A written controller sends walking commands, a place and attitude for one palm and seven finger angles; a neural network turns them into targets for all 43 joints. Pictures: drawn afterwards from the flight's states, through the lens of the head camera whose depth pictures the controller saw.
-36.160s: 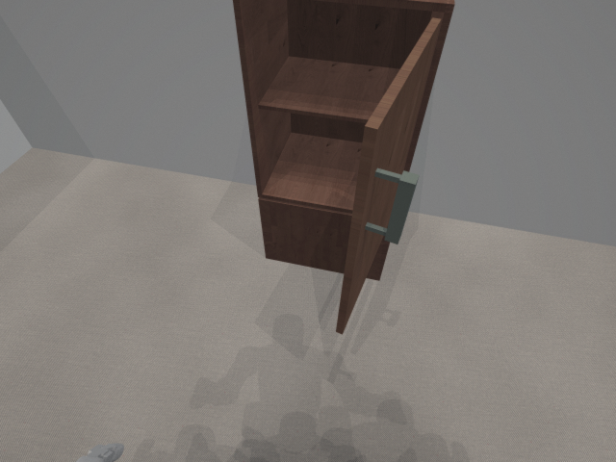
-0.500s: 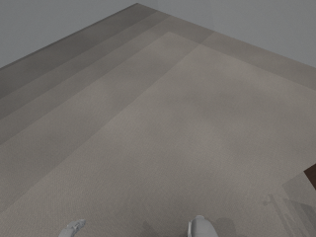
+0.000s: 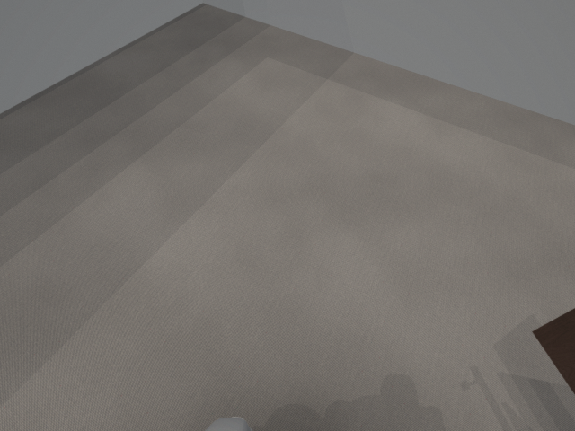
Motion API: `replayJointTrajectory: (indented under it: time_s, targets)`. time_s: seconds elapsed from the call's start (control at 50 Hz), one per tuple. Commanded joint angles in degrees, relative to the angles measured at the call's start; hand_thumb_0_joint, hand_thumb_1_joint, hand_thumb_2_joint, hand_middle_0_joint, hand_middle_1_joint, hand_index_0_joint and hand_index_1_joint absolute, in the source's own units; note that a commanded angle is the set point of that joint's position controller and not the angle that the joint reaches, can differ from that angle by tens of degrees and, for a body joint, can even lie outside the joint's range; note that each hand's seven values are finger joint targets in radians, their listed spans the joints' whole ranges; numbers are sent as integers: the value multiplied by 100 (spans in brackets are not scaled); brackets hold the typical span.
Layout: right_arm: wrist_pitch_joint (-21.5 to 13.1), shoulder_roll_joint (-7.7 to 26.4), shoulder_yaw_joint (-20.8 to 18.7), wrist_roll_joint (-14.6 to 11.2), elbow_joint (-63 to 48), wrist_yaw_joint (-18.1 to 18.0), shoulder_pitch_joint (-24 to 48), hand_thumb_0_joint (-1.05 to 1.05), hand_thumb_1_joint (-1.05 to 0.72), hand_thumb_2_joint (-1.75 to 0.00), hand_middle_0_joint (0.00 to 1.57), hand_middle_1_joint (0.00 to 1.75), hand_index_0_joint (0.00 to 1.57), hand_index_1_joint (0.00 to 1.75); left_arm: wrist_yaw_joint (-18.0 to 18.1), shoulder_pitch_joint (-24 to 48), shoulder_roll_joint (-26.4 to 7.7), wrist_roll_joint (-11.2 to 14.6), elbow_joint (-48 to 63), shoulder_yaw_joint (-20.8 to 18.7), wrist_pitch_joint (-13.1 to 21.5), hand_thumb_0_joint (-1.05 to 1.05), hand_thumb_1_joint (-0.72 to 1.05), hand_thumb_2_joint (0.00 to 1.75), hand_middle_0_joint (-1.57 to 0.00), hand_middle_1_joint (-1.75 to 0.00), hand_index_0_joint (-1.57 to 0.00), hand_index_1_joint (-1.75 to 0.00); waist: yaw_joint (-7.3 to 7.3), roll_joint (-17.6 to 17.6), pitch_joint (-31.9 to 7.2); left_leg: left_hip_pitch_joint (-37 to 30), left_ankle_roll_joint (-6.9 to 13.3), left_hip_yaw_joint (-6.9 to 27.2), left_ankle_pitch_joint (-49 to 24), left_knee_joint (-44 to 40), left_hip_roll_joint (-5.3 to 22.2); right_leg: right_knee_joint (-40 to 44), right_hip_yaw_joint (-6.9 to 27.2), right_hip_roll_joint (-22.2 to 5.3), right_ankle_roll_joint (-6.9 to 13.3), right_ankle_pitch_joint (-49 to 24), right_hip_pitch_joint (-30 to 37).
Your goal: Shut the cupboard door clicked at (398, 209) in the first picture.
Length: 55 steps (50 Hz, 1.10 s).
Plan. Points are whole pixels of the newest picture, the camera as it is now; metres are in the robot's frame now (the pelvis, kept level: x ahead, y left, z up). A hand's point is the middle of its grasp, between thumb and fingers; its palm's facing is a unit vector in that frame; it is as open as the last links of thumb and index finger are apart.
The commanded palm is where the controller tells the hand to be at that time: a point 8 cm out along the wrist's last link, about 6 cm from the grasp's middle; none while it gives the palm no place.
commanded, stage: turn to face it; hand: left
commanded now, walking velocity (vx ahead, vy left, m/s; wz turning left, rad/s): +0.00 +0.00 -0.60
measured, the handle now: out of the picture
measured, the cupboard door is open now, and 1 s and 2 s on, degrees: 47 47 47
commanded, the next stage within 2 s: take the last steps up to it in 1.86 s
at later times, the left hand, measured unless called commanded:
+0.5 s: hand (196, 384) +0.20 +0.17 -0.16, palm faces -0.31 -0.91 -0.28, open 7.4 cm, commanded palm none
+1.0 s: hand (219, 354) +0.25 +0.14 -0.17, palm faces -0.56 -0.81 -0.19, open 7.4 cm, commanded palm none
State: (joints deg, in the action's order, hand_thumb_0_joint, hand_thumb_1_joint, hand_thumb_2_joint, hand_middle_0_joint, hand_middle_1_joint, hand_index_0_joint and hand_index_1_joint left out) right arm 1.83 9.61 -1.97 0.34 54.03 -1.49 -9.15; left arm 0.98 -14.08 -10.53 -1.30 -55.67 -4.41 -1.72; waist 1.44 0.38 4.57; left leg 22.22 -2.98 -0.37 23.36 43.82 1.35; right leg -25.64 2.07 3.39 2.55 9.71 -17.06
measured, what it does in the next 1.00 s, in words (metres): steps on the spot, turning right: left foot, then right foot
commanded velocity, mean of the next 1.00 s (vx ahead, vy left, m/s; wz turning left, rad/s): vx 0.00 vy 0.00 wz -0.60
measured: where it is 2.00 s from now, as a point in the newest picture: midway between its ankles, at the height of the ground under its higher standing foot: outside the picture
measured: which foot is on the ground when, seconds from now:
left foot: up 0.00-0.04, down 0.06-0.46, up 0.48-0.78, down 0.80-1.00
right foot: down 0.00-0.08, up 0.10-0.44, down 0.46-0.80, up 0.82-1.00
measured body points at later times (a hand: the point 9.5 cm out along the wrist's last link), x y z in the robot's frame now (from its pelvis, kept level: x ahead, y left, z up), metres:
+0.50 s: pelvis +0.02 +0.00 -0.02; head +0.05 -0.02 +0.43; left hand +0.21 +0.22 -0.14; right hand -0.02 -0.27 -0.16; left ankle +0.02 +0.13 -0.73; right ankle -0.02 -0.12 -0.74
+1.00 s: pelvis +0.05 +0.03 +0.00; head +0.11 +0.02 +0.45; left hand +0.28 +0.18 -0.15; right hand -0.05 -0.20 -0.13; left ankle +0.11 +0.11 -0.74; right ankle -0.06 -0.07 -0.66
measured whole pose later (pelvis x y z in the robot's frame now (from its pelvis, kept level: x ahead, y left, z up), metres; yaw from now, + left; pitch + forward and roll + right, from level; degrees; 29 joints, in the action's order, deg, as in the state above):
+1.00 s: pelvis +0.05 +0.03 +0.00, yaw -37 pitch +1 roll -3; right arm 0.4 10.7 -0.3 1.6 50.9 -1.6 -14.0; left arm -2.1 -9.2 -15.1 -0.9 -50.5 -5.3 -5.2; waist 0.2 1.4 5.2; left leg 13.4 0.6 -9.4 15.5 28.6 6.7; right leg -61.2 -1.8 -0.4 -2.9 25.8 -26.8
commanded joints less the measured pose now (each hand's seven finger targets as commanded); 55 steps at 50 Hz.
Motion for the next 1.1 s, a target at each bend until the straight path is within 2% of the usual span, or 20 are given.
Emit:
replayJointTrajectory:
  time_s: [0.0, 0.02, 0.04, 0.06, 0.1, 0.16, 0.32, 0.4, 0.42, 0.44, 0.46, 0.5, 0.56, 0.68, 0.74, 0.78, 0.8, 0.84, 0.9, 1.08]
  targets:
    - [-147, 547, -158, -13, -264, -80, -707, 0, -90, -90, 20, 30, 20, 30, -4, 219, -1002, 20, 531, -255, 55, 0, 90, 90, -20, -30, -20, -30, -331, 644, -795, -1213, 66, 40, -811, -1477, -50, 356, 1685, -1262, 489, -897, -139]
    - [-198, 725, -189, 2, -240, -97, -880, 0, -90, -90, 20, 30, 20, 30, -16, 283, -842, 39, 594, -222, 35, 0, 90, 90, -20, -30, -20, -30, -420, 240, -825, -1779, 169, 371, -902, -2161, 345, -7, 1439, -873, 240, -171, -693]
    - [-241, 1206, -257, 91, -318, -120, -846, 0, -90, -90, 20, 30, 20, 30, -69, 144, -563, 90, 704, -171, 13, 0, 90, 90, -20, -30, -20, -30, -360, -1140, -730, -2177, 615, 1471, -1249, -2640, 1492, -892, 705, -88, -79, 1000, -1481]
    - [-200, 1464, -299, 126, -433, -146, -899, 0, -90, -90, 20, 30, 20, 30, -117, 244, -575, 71, 835, -156, 25, 0, 90, 90, -20, -30, -20, -30, -439, -1499, -606, -1834, 1226, 2192, -1717, -2956, 2484, -2161, -31, 51, -306, 2392, -1647]
    - [-211, 1272, -241, 160, -506, -162, -488, 0, -90, -90, 20, 30, 20, 30, -181, 302, -798, -33, 742, -255, -80, 0, 90, 90, -20, -30, -20, -30, -234, -1057, -336, -1241, 1324, 1651, -2217, -2885, 2223, -3727, 116, -249, -419, 2090, -1583]
    - [-215, 1137, -189, 149, -656, -148, -98, 0, -90, -90, 20, 30, 20, 30, -265, 94, -670, 10, 689, -226, -147, 0, 90, 90, -20, -30, -20, -30, -34, -756, -384, -1390, 1126, 394, -2938, -2592, 1746, -3887, -126, -453, -558, 1578, -1489]
    - [-182, 1326, -333, 139, -420, -56, -571, 0, -90, -90, 20, 30, 20, 30, -307, 588, -585, -8, 977, -114, -132, 0, 90, 90, -20, -30, -20, -30, -343, -1257, -427, -1678, 1050, -326, -3456, -2135, 1871, -2029, -692, -461, -491, 1391, -754]
    - [-145, 1509, -396, 103, -478, -11, -340, 0, -90, -90, 20, 30, 20, 30, -296, 130, -752, -6, 893, -145, -48, 0, 90, 90, -20, -30, -20, -30, -31, -1050, -665, -1310, 603, -738, -3141, -1190, 1754, -399, -847, -365, -288, 245, 454]
    - [-141, 1380, -394, 55, -527, 43, -368, 0, -90, -90, 20, 30, 20, 30, -256, -249, -1103, -38, 785, -190, 23, 0, 90, 90, -20, -30, -20, -30, 140, -341, -913, -751, 298, -994, -2539, -306, 1462, 191, -335, -774, -106, -728, 1357]
    - [-133, 894, -268, 33, -783, 62, -207, 0, -90, -90, 20, 30, 20, 30, -176, -544, -1711, -76, 693, -310, 102, 0, 90, 90, -20, -30, -20, -30, 299, 1500, -888, 904, -60, -1262, 606, 988, 561, 459, 1563, -2212, 491, -2815, 2284]
    - [-56, 983, -199, 32, -925, 14, 23, 0, -90, -90, 20, 30, 20, 30, -114, -799, -1868, 32, 614, -282, 102, 0, 90, 90, -20, -30, -20, -30, 423, 1306, -866, 1168, -95, -494, 1411, 1858, 344, 350, 1917, -2679, 1018, -3967, 1879]
    - [-27, 1023, -209, 20, -911, -57, 137, 0, -90, -90, 20, 30, 20, 30, -8, -249, -1701, 1, 764, -299, 57, 0, 90, 90, -20, -30, -20, -30, 215, 1591, -777, 1645, -109, 132, 963, 2545, 459, 460, 2001, -2379, 1151, -2662, 1665]
    - [-6, 955, -201, 52, -700, 30, -159, 0, -90, -90, 20, 30, 20, 30, -16, 474, -1412, -19, 1025, -191, 33, 0, 90, 90, -20, -30, -20, -30, -148, 858, -741, 877, -183, -32, 139, 1971, 471, 424, 1086, -1778, 808, -1773, 816]
    - [-64, 856, -179, 13, -752, 26, -340, 0, -90, -90, 20, 30, 20, 30, -80, 483, -1537, -52, 1007, -241, -8, 0, 90, 90, -20, -30, -20, -30, -136, 874, -714, 80, -139, -210, 69, 33, 105, 294, 1516, -1553, 782, -1342, 488]
    - [-181, 1021, -186, 6, -548, -20, -1063, 0, -90, -90, 20, 30, 20, 30, -89, 740, -1328, 33, 1055, -220, -78, 0, 90, 90, -20, -30, -20, -30, -491, 497, -883, -1353, -69, -97, -1088, -1913, 189, -364, 1324, -1110, 243, -574, -317]
    - [-222, 1938, -326, 138, -652, -71, -1168, 0, -90, -90, 20, 30, 20, 30, -177, 516, -799, 82, 1265, -108, -124, 0, 90, 90, -20, -30, -20, -30, -441, -2082, -761, -1658, 945, 2226, -1403, -2990, 2518, -2710, -77, 29, -380, 2625, -1581]
    - [-237, 1828, -310, 166, -600, -105, -1061, 0, -90, -90, 20, 30, 20, 30, -185, 694, -955, -11, 1210, -141, -161, 0, 90, 90, -20, -30, -20, -30, -497, -1860, -627, -1276, 1087, 2194, -1569, -3006, 2597, -3676, 237, -219, -410, 2505, -1582]
    - [-257, 1498, -216, 165, -770, -108, -541, 0, -90, -90, 20, 30, 20, 30, -280, 642, -977, -3, 1068, -210, -133, 0, 90, 90, -20, -30, -20, -30, -200, -1073, -399, -1062, 1081, 1265, -2239, -2747, 2149, -4318, 80, -434, -478, 1955, -1563]
    - [-248, 1326, -193, 148, -687, -116, -555, 0, -90, -90, 20, 30, 20, 30, -338, 588, -740, 30, 994, -154, -180, 0, 90, 90, -20, -30, -20, -30, -192, -997, -591, -1645, 959, 201, -3089, -2459, 1741, -3872, -217, -494, -591, 1568, -1476]
    - [-181, 1493, -361, 138, -392, -29, -833, 0, -90, -90, 20, 30, 20, 30, -323, 821, -607, 23, 1060, -76, -122, 0, 90, 90, -20, -30, -20, -30, -402, -1306, -664, -1750, 915, -462, -3455, -1939, 1997, -1577, -778, -386, -392, 1488, -436]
